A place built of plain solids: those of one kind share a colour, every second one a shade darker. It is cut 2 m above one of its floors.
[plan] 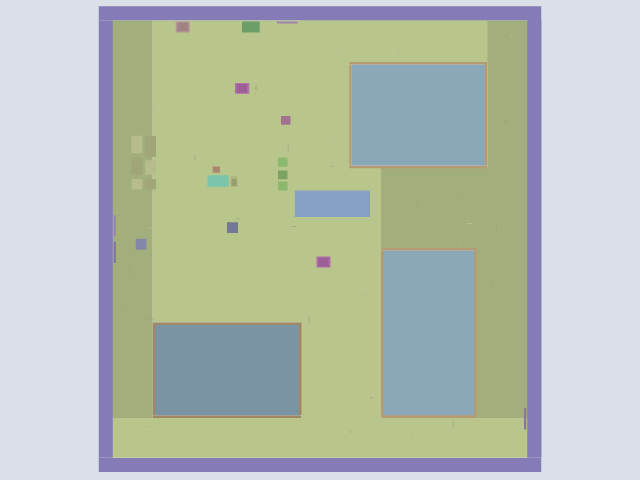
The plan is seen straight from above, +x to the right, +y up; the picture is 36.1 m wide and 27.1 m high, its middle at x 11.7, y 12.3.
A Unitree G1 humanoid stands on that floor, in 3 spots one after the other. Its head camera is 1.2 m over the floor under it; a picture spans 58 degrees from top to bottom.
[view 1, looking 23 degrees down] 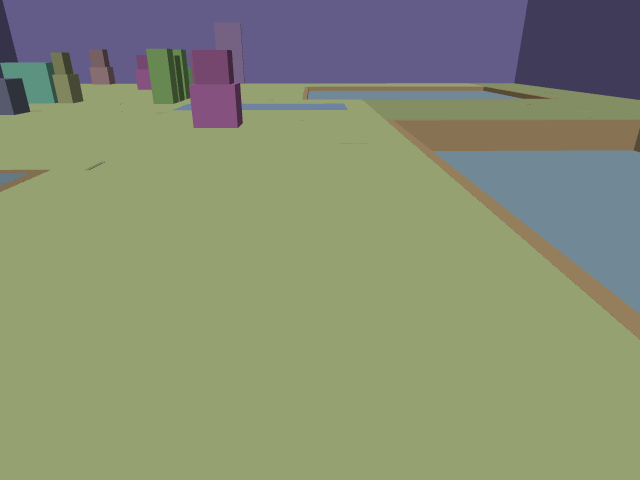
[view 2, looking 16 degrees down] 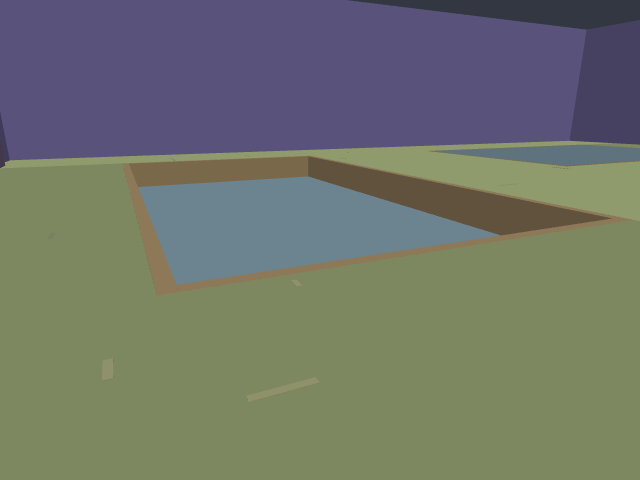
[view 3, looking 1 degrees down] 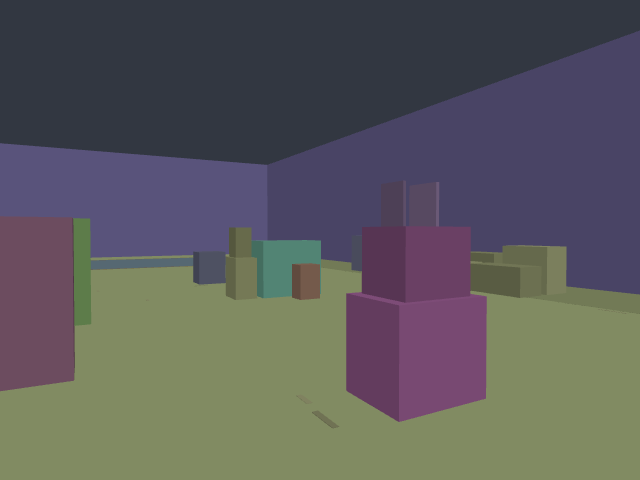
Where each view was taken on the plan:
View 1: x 13.65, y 2.70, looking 89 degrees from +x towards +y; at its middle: floor_deck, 3.07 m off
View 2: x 20.70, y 14.85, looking -115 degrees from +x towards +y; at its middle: floor_lift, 6.61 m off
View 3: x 9.45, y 23.30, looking -119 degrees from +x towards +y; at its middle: wall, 19.50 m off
